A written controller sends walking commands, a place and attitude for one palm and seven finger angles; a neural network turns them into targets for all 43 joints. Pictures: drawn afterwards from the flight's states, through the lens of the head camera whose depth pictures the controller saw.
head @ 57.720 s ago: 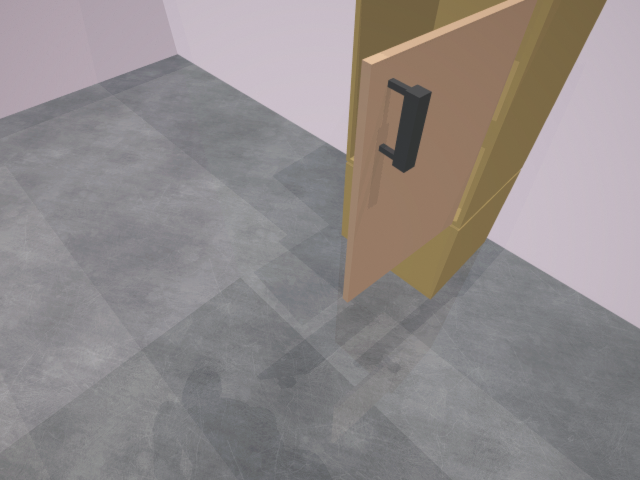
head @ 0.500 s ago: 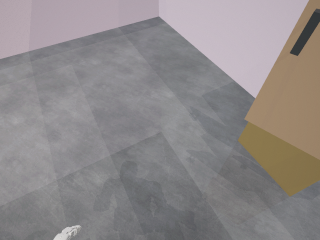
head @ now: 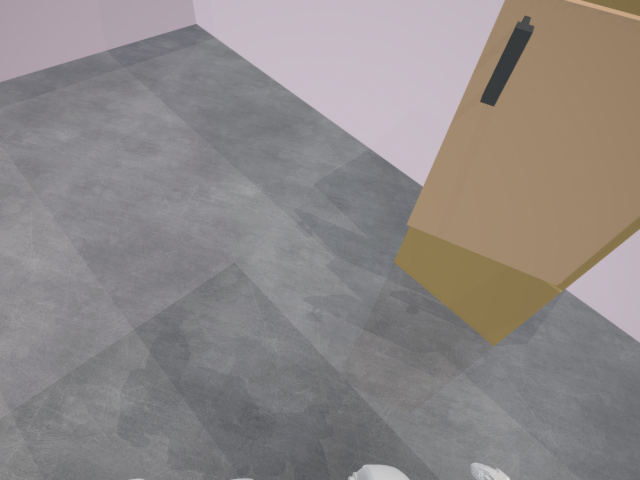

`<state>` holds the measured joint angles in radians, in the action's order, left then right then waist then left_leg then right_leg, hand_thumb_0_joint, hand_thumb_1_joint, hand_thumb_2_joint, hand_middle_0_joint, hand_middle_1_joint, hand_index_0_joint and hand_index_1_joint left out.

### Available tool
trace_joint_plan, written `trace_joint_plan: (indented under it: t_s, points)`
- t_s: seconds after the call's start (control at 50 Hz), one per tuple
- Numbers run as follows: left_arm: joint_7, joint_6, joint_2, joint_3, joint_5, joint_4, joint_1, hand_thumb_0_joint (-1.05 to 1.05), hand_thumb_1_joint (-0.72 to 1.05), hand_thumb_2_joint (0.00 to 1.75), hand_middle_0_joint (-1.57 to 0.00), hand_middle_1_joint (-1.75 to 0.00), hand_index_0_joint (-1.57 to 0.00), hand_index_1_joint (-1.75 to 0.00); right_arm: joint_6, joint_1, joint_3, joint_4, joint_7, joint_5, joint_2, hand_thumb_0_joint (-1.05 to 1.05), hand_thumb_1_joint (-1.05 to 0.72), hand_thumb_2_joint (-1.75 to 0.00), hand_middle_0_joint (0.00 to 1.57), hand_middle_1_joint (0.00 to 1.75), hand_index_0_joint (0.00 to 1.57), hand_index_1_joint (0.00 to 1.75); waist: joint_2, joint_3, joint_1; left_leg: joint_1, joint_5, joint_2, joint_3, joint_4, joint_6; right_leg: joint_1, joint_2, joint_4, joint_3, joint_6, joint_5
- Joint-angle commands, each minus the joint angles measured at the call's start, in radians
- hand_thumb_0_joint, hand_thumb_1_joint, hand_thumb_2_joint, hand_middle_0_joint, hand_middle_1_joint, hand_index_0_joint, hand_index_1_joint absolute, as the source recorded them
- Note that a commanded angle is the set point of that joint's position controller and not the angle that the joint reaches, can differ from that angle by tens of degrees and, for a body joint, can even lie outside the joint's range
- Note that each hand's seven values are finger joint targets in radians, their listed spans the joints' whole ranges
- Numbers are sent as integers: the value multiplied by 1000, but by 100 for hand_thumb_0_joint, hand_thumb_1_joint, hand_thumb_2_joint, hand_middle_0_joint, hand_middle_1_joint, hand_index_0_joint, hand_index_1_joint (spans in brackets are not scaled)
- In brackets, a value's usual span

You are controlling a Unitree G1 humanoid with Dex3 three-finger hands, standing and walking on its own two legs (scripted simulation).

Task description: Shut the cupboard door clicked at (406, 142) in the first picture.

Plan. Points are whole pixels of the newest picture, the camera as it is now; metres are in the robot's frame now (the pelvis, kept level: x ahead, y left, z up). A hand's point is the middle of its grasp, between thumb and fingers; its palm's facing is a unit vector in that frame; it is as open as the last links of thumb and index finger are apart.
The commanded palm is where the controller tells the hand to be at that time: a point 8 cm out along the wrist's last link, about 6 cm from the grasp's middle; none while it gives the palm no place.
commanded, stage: turn to face it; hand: left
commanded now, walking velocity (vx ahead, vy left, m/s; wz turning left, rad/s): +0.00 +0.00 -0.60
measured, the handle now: (507, 61) +0.74 -0.24 +0.15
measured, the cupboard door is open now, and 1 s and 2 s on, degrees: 21 21 21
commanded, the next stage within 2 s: take the last steps up to it in 0.62 s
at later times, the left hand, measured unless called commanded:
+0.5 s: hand (225, 460) +0.16 +0.13 -0.15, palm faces -0.24 -0.94 -0.25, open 7.4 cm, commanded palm none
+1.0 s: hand (223, 421) +0.21 +0.15 -0.16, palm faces -0.41 -0.90 -0.18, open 7.4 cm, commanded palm none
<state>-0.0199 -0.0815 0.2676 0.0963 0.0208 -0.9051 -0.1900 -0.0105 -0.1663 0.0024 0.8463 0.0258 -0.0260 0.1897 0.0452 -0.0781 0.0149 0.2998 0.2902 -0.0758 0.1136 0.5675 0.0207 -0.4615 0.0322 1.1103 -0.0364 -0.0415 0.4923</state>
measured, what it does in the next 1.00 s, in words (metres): steps on the spot, turning right: right foot, then left foot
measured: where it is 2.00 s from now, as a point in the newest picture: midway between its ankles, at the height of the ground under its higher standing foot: (393, 470)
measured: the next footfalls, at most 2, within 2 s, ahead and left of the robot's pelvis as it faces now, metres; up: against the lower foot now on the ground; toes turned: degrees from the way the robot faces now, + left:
right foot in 0.30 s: +0.01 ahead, -0.15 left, +0.00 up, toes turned -15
left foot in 0.68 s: +0.13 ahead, +0.07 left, +0.00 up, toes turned -14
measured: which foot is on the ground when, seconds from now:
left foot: down 0.00-0.30, up 0.32-0.66, down 0.68-1.00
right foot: up 0.00-0.28, down 0.30-0.68, up 0.70-1.00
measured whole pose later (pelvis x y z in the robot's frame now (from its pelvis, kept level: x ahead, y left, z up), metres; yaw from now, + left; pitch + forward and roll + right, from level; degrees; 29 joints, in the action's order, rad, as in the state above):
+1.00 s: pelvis +0.07 -0.01 +0.01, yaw -25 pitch +1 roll -3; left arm -0.04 -0.07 0.24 0.09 0.03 -0.99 -0.21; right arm 0.02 -0.32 0.02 0.99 0.03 -0.04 0.17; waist 0.00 -0.02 -0.03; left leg 0.16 0.24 -0.09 0.17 0.39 0.02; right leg -0.45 -0.03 0.96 0.02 -0.03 0.34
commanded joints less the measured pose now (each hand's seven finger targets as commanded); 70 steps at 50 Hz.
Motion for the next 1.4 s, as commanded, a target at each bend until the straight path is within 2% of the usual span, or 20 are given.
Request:
trace_joint_plan:
  t_s: [0.0, 0.16, 0.22, 0.24, 0.28, 0.32, 0.34, 0.4, 0.6, 0.62, 0.66, 0.68, 0.76, 1.04, 1.16, 1.18, 1.2, 1.22, 1.32, 1.38]
  points:
    - [-17, 18, 54, 16, -1, 95, 15, 0, 90, 90, -20, -30, -20, -30, 19, -60, 67, -47, 25, -8, 208, 0, -90, -90, 20, 30, 20, 30, -231, 114, -25, -204, -453, -254, -142, -221, 98, -100, -59, 60, 24, -23, -47]
    - [-20, 26, 22, -1, 1, 118, 74, 0, 90, 90, -20, -30, -20, -30, 9, -111, 92, 7, 5, -9, 237, 0, -90, -90, 20, 30, 20, 30, -260, 105, -58, -185, -406, -292, -48, -183, 103, 52, -46, -299, 127, 3, -54]
    - [-15, 38, 35, 2, 0, 99, 5, 0, 90, 90, -20, -30, -20, -30, 6, -83, 97, 11, 0, -3, 251, 0, -90, -90, 20, 30, 20, 30, -232, 142, -18, -153, -397, -279, 7, -78, 53, 204, -32, -533, 145, 28, -211]
    - [-10, 46, 65, 9, 3, 79, -60, 0, 90, 90, -20, -30, -20, -30, 5, -68, 99, 9, -3, 4, 244, 0, -90, -90, 20, 30, 20, 30, -171, 164, 16, -83, -315, -248, 40, 17, 9, 323, -58, -664, 111, 45, -335]
    - [17, 67, 241, 36, 9, 46, -154, 0, 90, 90, -20, -30, -20, -30, -5, -6, 67, -54, -11, 11, 126, 0, -90, -90, 20, 30, 20, 30, 271, 131, 72, 304, 371, -2, 65, 427, -93, 467, -418, -783, -375, 214, -816]
    - [29, 60, 220, 25, -1, 58, -109, 0, 90, 90, -20, -30, -20, -30, -25, 3, 63, -48, -8, 14, 123, 0, -90, -90, 20, 30, 20, 30, 120, 75, 43, 357, 269, -27, -101, 601, -82, 369, -390, -803, -280, 262, -633]
    - [39, 69, 183, 23, 2, 61, -62, 0, 90, 90, -20, -30, -20, -30, -22, -15, 63, -31, -1, 9, 132, 0, -90, -90, 20, 30, 20, 30, 235, 101, 12, 404, 234, -27, -115, 613, -92, 413, -345, -789, -309, 240, -682]
    - [40, 77, 113, -2, -6, 70, -17, 0, 90, 90, -20, -30, -20, -30, -18, -58, 63, 15, -9, 7, 142, 0, -90, -90, 20, 30, 20, 30, 136, 150, -22, 307, 101, -25, -99, 571, -110, 407, -258, -725, -128, 208, -869]
    - [39, 64, 126, 9, 1, 38, -3, 0, 90, 90, -20, -30, -20, -30, -2, -110, 52, 38, 0, 16, 97, 0, -90, -90, 20, 30, 20, 30, 96, 119, -46, -34, -41, 45, -58, -3, -86, 227, -232, -668, -199, 186, -620]
    - [37, 60, 99, 2, -6, 37, 6, 0, 90, 90, -20, -30, -20, -30, 7, -144, 55, 53, 3, 15, 117, 0, -90, -90, 20, 30, 20, 30, 41, 119, -60, -154, -150, 26, -68, -126, -75, 152, -184, -619, -162, 139, -546]
    - [30, 49, 15, -17, -18, 45, -58, 0, 90, 90, -20, -30, -20, -30, 17, -184, 78, 46, 11, -1, 260, 0, -90, -90, 20, 30, 20, 30, -365, 155, -51, -214, -378, -322, -434, -245, 91, 14, 1, -305, 28, 31, 64]
    - [31, 44, 34, -10, -12, 52, -42, 0, 90, 90, -20, -30, -20, -30, 9, -163, 74, 35, 16, -11, 260, 0, -90, -90, 20, 30, 20, 30, -290, 121, -56, -116, -282, -361, -448, -274, 162, 32, -13, -141, -15, 37, 134]
    - [1, 37, 31, 0, 8, 17, -10, 0, 90, 90, -20, -30, -20, -30, 21, -106, 54, 31, 24, -16, 188, 0, -90, -90, 20, 30, 20, 30, -209, 59, -37, -110, -94, -266, -314, -325, 115, -65, -54, 8, -5, 22, -31]
    - [-42, 50, -14, -17, 12, 24, 134, 0, 90, 90, -20, -30, -20, -30, 50, -266, 86, 157, 11, -20, 201, 0, -90, -90, 20, 30, 20, 30, -196, -4, -89, -203, 23, -296, -149, -398, 99, -80, -99, -339, 76, 20, -194]
    - [-34, 71, 19, -5, 9, -41, -21, 0, 90, 90, -20, -30, -20, -30, 44, -206, 85, 177, -2, -14, 200, 0, -90, -90, 20, 30, 20, 30, -146, 33, 2, -28, 14, -234, -54, -223, 48, 308, -39, -617, 138, 52, -279]
    - [-27, 82, 59, 6, 11, -79, -127, 0, 90, 90, -20, -30, -20, -30, 45, -193, 80, 175, -8, -7, 178, 0, -90, -90, 20, 30, 20, 30, -48, 65, 55, 78, 30, -169, 14, -71, 13, 475, -70, -702, 91, 73, -245]
    - [-10, 99, 158, 24, 18, -118, -241, 0, 90, 90, -20, -30, -20, -30, 46, -181, 61, 150, -16, 7, 99, 0, -90, -90, 20, 30, 20, 30, 237, 107, 102, 290, 222, -31, 129, 216, -34, 632, -292, -833, -203, 157, -30]
    - [6, 100, 194, 24, 1, -135, -279, 0, 90, 90, -20, -30, -20, -30, 40, -127, 50, 117, -16, 6, 89, 0, -90, -90, 20, 30, 20, 30, 275, 97, 109, 366, 371, 7, 24, 443, -26, 555, -412, -951, -407, 227, 40]
    - [29, 123, 23, -24, -2, -91, -43, 0, 90, 90, -20, -30, -20, -30, 26, -173, 59, 160, -22, -6, 73, 0, -90, -90, 20, 30, 20, 30, 93, 25, -38, 275, 103, -73, -70, 504, -42, 315, -304, -937, -92, 241, -233]
    - [29, 137, 14, -30, 1, -110, -56, 0, 90, 90, -20, -30, -20, -30, 22, -184, 50, 159, -32, -7, 28, 0, -90, -90, 20, 30, 20, 30, 36, 27, -60, 201, 39, -42, -29, 366, -47, 281, -268, -929, -5, 238, -382]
